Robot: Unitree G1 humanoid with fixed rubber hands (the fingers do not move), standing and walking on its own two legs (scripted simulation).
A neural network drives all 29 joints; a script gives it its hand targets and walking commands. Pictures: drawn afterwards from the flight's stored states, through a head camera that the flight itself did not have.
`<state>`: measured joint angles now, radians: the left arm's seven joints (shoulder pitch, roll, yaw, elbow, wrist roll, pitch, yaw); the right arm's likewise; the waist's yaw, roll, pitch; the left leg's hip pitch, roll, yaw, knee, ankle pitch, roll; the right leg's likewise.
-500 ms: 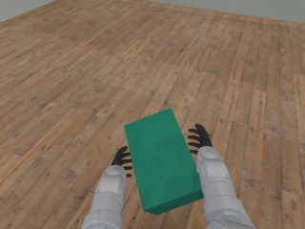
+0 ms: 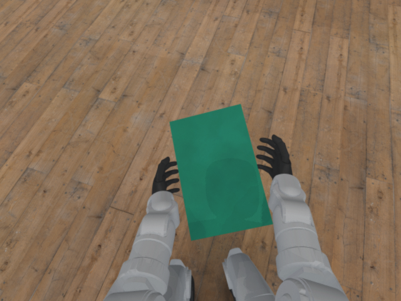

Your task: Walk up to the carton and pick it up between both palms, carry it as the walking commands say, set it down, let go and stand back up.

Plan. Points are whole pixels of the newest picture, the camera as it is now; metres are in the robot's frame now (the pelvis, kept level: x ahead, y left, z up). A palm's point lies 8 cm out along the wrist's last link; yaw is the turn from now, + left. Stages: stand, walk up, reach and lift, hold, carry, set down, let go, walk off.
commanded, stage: set down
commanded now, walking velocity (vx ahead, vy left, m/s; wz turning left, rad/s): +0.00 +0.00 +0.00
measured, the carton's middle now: (219, 173) +0.40 -0.07 -0.14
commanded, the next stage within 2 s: none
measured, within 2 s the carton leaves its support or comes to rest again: neither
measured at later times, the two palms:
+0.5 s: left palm (173, 192) +0.38 +0.05 -0.15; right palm (273, 175) +0.38 -0.20 -0.12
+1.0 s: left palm (175, 192) +0.40 +0.05 -0.24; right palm (263, 178) +0.40 -0.20 -0.20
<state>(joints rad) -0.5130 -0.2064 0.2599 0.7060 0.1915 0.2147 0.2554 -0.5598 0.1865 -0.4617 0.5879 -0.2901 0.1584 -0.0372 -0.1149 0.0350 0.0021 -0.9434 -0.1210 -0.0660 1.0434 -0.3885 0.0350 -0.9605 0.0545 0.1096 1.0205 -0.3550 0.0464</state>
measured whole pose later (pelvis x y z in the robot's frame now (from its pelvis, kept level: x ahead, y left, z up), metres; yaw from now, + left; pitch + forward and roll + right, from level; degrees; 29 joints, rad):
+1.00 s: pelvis -0.04 -0.01 -0.15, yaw +1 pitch +34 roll +1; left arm -0.88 -0.07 0.28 0.83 0.12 0.28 0.26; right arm -0.92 0.13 -0.53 0.68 -0.28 0.22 -0.11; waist -0.12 0.03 -0.06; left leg -1.70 -0.18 -0.05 1.63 -0.52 -0.02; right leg -1.72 0.12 0.12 1.61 -0.48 0.06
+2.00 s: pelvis -0.08 -0.02 -0.27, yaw +1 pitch +26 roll +2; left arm -1.38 0.16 0.13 0.85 -0.04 0.32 0.27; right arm -1.36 -0.03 -0.46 0.64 -0.11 0.27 -0.18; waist -0.14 0.01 0.53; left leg -1.94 -0.19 -0.01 2.03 -0.55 -0.06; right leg -1.97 0.16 0.10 2.02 -0.49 0.08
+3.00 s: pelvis -0.05 -0.01 -0.33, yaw +2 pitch +29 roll -1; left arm -1.50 0.24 -0.07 1.12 -0.17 0.22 0.22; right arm -1.44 -0.18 -0.44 0.95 -0.03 0.16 -0.06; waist -0.15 0.04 0.52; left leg -2.13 -0.20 0.00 2.26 -0.64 -0.03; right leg -2.13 0.07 0.03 2.23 -0.60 0.05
